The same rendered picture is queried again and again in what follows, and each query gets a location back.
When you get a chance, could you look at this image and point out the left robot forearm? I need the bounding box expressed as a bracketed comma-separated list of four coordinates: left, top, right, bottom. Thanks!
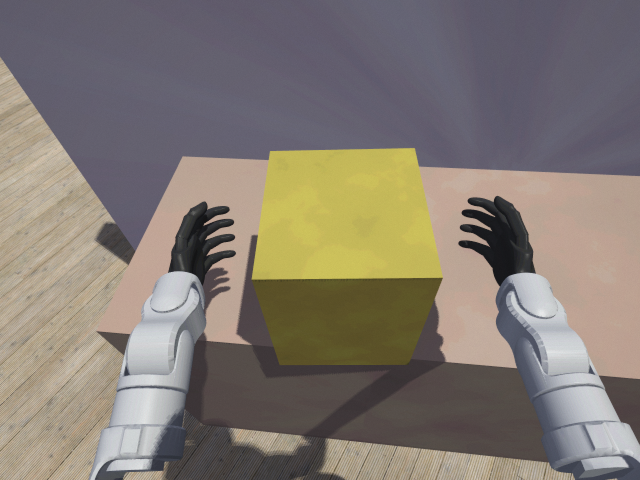
[88, 271, 206, 480]

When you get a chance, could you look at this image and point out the pedestal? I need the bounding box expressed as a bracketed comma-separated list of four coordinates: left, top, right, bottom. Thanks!
[96, 156, 640, 463]

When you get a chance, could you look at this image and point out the right robot forearm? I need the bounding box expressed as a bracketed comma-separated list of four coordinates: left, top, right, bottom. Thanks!
[496, 273, 640, 480]

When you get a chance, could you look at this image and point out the robot right hand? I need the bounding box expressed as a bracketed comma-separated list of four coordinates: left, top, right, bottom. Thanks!
[458, 196, 536, 286]

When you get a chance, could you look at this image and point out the carton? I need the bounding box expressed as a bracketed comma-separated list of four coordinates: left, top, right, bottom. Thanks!
[252, 148, 443, 365]

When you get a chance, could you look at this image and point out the robot left hand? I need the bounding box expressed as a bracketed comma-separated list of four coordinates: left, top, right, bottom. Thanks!
[168, 201, 236, 286]

